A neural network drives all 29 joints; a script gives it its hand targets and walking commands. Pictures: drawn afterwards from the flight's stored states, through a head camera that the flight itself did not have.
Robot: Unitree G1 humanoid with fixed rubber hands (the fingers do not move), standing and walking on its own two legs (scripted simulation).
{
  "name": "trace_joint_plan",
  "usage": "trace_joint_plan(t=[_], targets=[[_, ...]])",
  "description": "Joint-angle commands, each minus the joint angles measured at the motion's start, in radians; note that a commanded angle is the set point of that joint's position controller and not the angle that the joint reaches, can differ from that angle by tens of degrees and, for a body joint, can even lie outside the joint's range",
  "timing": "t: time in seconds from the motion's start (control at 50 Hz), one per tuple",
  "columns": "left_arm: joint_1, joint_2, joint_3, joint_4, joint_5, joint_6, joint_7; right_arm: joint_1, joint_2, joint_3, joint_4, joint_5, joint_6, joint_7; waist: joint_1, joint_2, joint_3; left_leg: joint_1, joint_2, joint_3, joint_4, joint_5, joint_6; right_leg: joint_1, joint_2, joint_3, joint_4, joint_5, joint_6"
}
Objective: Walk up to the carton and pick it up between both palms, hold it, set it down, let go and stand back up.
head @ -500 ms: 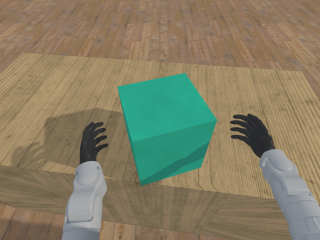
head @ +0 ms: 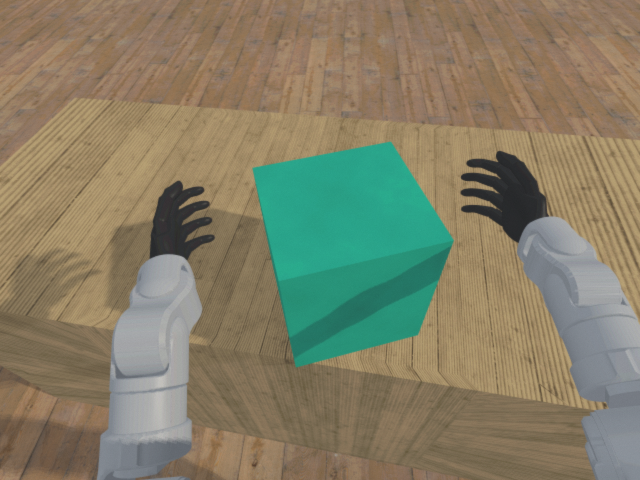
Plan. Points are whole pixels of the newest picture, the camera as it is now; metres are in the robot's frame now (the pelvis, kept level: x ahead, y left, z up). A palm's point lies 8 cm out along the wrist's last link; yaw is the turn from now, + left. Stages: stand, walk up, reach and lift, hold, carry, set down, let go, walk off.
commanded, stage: reach and lift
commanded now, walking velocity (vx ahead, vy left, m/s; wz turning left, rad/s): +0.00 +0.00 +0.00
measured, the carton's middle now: (341, 258) +0.42 +0.05 +0.00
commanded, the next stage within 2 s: none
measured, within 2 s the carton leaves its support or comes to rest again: neither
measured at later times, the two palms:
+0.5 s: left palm (164, 205) +0.33 +0.24 +0.18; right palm (504, 152) +0.46 -0.14 +0.18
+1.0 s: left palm (199, 260) +0.34 +0.23 +0.06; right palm (465, 212) +0.47 -0.13 +0.07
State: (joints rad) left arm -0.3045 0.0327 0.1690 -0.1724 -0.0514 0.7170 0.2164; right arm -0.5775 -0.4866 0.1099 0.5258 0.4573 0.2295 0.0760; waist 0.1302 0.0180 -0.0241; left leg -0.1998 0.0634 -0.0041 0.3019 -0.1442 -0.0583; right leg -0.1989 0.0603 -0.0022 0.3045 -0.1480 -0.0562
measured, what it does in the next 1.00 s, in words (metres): stands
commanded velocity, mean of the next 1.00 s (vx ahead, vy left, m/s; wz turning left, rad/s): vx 0.00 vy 0.00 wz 0.00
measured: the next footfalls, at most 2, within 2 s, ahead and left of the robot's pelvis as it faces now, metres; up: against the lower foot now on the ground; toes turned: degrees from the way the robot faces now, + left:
none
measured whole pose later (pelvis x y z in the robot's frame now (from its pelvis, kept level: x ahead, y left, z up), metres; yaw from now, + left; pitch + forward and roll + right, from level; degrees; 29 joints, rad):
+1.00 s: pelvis +0.00 +0.01 +0.00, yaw +1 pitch +11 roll -1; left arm -0.49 -0.05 0.17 0.44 0.07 0.17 0.21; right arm -0.84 -0.38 0.03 1.11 0.27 -0.12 0.15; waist 0.19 0.03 -0.07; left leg -0.41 0.05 -0.03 0.35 -0.14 -0.05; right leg -0.37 0.06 -0.02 0.30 -0.13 -0.04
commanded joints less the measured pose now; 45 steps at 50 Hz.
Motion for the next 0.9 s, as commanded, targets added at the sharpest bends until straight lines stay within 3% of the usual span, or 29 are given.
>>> trace_joint_plan(t=[0.0, 0.04, 0.08, 0.16, 0.2, 0.22, 0.24, 0.28, 0.34, 0.38, 0.4, 0.42, 0.46, 0.48, 0.56, 0.58, 0.64, 0.66, 0.68, 0.7, 0.72, 0.8, 0.84, 0.88], targets=[[-0.273, 0.042, 0.009, -0.085, 0.014, 0.019, -0.008, -0.391, -0.177, -0.061, -0.014, 0.007, 0.003, 0.004, -0.006, -0.042, -0.328, 0.178, -0.061, 0.016, 0.036, 0.331, 0.018, 0.099, 0.019, 0.004, -0.026, 0.201, 0.016], [-0.325, 0.072, 0.024, -0.084, 0.009, 0.011, -0.011, -0.45, -0.165, -0.052, -0.025, 0.006, 0.008, 0.005, 0.017, -0.047, -0.35, 0.129, -0.067, 0.024, 0.025, 0.296, 0.025, 0.124, 0.005, 0.016, -0.019, 0.208, 0.028], [-0.339, 0.064, 0.024, -0.064, 0.004, 0.006, -0.011, -0.473, -0.182, -0.067, -0.006, 0.003, 0.012, 0.013, 0.001, -0.067, -0.343, 0.114, -0.066, 0.02, 0.019, 0.283, 0.026, 0.132, 0.008, 0.012, -0.018, 0.202, 0.034], [-0.379, 0.087, 0.052, 0.008, 0.009, -0.01, -0.01, -0.536, -0.153, -0.04, 0.007, 0.002, 0.016, 0.017, 0.042, -0.097, -0.356, 0.068, -0.07, 0.028, 0.016, 0.253, 0.038, 0.156, -0.001, 0.022, -0.011, 0.199, 0.047], [-0.453, 0.093, 0.039, 0.013, -0.008, -0.011, -0.009, -0.595, -0.17, -0.059, 0.035, -0.006, 0.02, 0.017, 0.02, -0.077, -0.384, 0.053, -0.07, 0.024, 0.02, 0.229, 0.032, 0.152, -0.006, 0.017, 0.002, 0.206, 0.052], [-0.466, 0.106, 0.046, 0.032, -0.01, -0.014, -0.009, -0.605, -0.156, -0.049, 0.054, -0.007, 0.025, 0.017, 0.032, -0.09, -0.378, 0.043, -0.072, 0.03, 0.016, 0.217, 0.036, 0.151, -0.005, 0.021, -0.005, 0.192, 0.054], [-0.492, 0.096, 0.039, 0.074, 0.0, -0.013, -0.008, -0.609, -0.154, -0.048, 0.121, -0.006, 0.034, 0.022, 0.022, -0.069, -0.348, 0.038, -0.069, 0.021, 0.009, 0.197, 0.031, 0.135, -0.004, 0.015, -0.004, 0.164, 0.048], [-0.531, 0.119, 0.045, 0.08, -0.007, -0.022, -0.002, -0.653, -0.139, -0.027, 0.1, -0.001, 0.033, 0.024, 0.049, -0.062, -0.4, 0.014, -0.073, 0.033, 0.021, 0.204, 0.034, 0.158, -0.012, 0.031, 0.0, 0.175, 0.048], [-0.56, 0.15, 0.061, 0.106, -0.025, -0.034, -0.005, -0.715, -0.142, -0.034, 0.071, 0.0, 0.03, 0.014, 0.057, -0.101, -0.461, -0.016, -0.077, 0.037, 0.024, 0.208, 0.041, 0.22, -0.017, 0.034, 0.018, 0.248, 0.071], [-0.621, 0.142, 0.049, 0.129, -0.019, -0.03, -0.003, -0.762, -0.166, -0.048, 0.129, -0.011, 0.034, 0.015, 0.033, -0.077, -0.468, 0.006, -0.073, 0.029, 0.025, 0.225, 0.027, 0.2, -0.006, 0.015, 0.027, 0.27, 0.068], [-0.616, 0.154, 0.047, 0.103, -0.025, -0.031, -0.004, -0.746, -0.159, -0.045, 0.107, -0.004, 0.034, 0.011, 0.036, -0.078, -0.501, 0.011, -0.078, 0.032, 0.037, 0.245, 0.024, 0.223, -0.008, 0.019, 0.029, 0.296, 0.072], [-0.633, 0.15, 0.049, 0.148, -0.021, -0.026, -0.006, -0.767, -0.159, -0.041, 0.147, -0.009, 0.041, 0.006, 0.032, -0.076, -0.47, 0.001, -0.075, 0.029, 0.032, 0.237, 0.023, 0.209, -0.006, 0.015, 0.031, 0.299, 0.071], [-0.63, 0.156, 0.064, 0.156, -0.018, -0.027, -0.005, -0.775, -0.147, -0.015, 0.152, 0.005, 0.042, 0.004, 0.057, -0.091, -0.475, 0.0, -0.076, 0.033, 0.029, 0.262, 0.025, 0.219, -0.002, 0.016, 0.03, 0.31, 0.072], [-0.628, 0.154, 0.057, 0.174, -0.01, -0.023, -0.009, -0.775, -0.154, -0.018, 0.183, 0.009, 0.044, 0.003, 0.049, -0.076, -0.462, 0.011, -0.074, 0.029, 0.026, 0.261, 0.023, 0.223, -0.005, 0.014, 0.028, 0.314, 0.073], [-0.663, 0.155, 0.06, 0.268, -0.014, -0.033, -0.015, -0.82, -0.13, 0.008, 0.254, 0.005, 0.049, 0.01, 0.069, -0.089, -0.44, 0.001, -0.076, 0.033, 0.022, 0.252, 0.022, 0.205, 0.001, 0.006, 0.017, 0.265, 0.071], [-0.659, 0.151, 0.065, 0.291, -0.018, -0.044, -0.015, -0.817, -0.126, 0.017, 0.273, 0.006, 0.047, 0.013, 0.068, -0.109, -0.421, -0.011, -0.075, 0.032, 0.017, 0.243, 0.028, 0.206, 0.0, 0.009, 0.013, 0.256, 0.074], [-0.688, 0.136, 0.052, 0.317, -0.011, -0.082, -0.017, -0.821, -0.114, 0.0, 0.325, -0.01, 0.025, 0.017, 0.053, -0.077, -0.424, -0.021, -0.076, 0.024, 0.032, 0.275, 0.018, 0.211, 0.001, 0.006, 0.024, 0.295, 0.069], [-0.571, -0.055, -0.006, 0.637, 0.031, -0.113, -0.039, -0.678, -0.073, 0.01, 0.675, -0.13, 0.019, 0.043, -0.041, -0.085, -0.213, -0.071, -0.068, 0.023, -0.016, 0.095, 0.028, 0.112, -0.003, 0.007, -0.016, 0.113, 0.069], [-0.561, 0.007, 0.039, 0.557, 0.059, -0.167, -0.053, -0.677, -0.059, -0.031, 0.601, -0.124, -0.016, 0.064, 0.01, -0.072, -0.282, -0.092, -0.082, 0.03, -0.023, 0.071, 0.029, 0.106, -0.016, 0.011, -0.039, 0.048, 0.056], [-0.541, -0.013, 0.029, 0.621, 0.069, -0.196, -0.063, -0.66, -0.055, -0.042, 0.641, -0.156, -0.025, 0.072, -0.013, -0.095, -0.284, -0.09, -0.079, 0.033, -0.024, 0.082, 0.035, 0.108, -0.012, 0.009, -0.034, 0.056, 0.059], [-0.52, 0.021, 0.047, 0.551, 0.072, -0.246, -0.062, -0.632, -0.06, -0.083, 0.571, -0.154, -0.066, 0.075, 0.021, -0.075, -0.306, -0.104, -0.078, 0.025, -0.02, 0.104, 0.03, 0.121, -0.014, 0.004, -0.028, 0.061, 0.049], [-0.588, 0.041, 0.047, 0.43, 0.118, -0.467, -0.041, -0.715, -0.037, -0.135, 0.412, -0.186, -0.282, 0.082, 0.069, -0.029, -0.494, -0.064, -0.077, 0.043, 0.055, 0.381, -0.008, 0.201, 0.004, -0.024, 0.048, 0.348, 0.069], [-0.593, 0.021, 0.025, 0.383, 0.14, -0.556, -0.023, -0.746, -0.043, -0.134, 0.378, -0.189, -0.365, 0.072, 0.078, -0.01, -0.594, -0.042, -0.075, 0.044, 0.082, 0.484, -0.011, 0.235, 0.013, -0.034, 0.072, 0.449, 0.067], [-0.57, -0.009, -0.007, 0.379, 0.141, -0.605, -0.008, -0.746, -0.056, -0.12, 0.395, -0.186, -0.408, 0.071, 0.068, -0.012, -0.657, -0.017, -0.07, 0.041, 0.098, 0.513, -0.004, 0.212, 0.019, -0.037, 0.07, 0.47, 0.059]])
